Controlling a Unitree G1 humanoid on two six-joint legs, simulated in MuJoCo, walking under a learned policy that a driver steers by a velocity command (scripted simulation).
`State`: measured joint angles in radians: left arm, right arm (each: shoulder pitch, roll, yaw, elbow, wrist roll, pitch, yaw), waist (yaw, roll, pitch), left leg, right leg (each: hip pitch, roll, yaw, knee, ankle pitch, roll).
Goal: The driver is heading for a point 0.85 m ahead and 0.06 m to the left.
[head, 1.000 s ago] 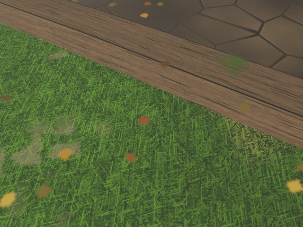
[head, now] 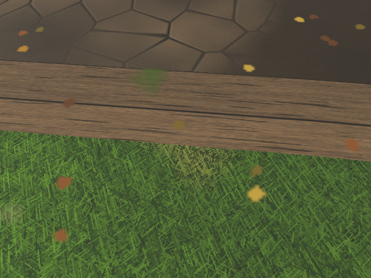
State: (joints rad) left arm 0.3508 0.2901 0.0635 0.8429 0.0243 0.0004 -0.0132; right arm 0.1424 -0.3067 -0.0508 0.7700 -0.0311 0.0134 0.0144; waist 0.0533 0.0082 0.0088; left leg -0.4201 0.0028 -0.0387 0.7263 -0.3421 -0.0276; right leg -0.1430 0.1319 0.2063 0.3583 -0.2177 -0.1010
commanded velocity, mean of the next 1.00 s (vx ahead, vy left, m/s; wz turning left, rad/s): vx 0.38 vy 0.00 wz -0.01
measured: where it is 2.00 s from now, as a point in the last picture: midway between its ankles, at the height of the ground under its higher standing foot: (210, 230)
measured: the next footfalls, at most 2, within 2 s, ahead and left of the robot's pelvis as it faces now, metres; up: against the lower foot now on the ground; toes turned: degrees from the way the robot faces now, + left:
left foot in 0.10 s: +0.11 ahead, +0.13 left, +0.00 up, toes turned -7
right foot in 0.56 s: +0.37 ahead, -0.12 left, +0.00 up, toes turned -10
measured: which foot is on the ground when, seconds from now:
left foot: up 0.00-0.08, down 0.10-0.56, up 0.58-1.00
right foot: down 0.00-0.10, up 0.12-0.54, down 0.56-1.00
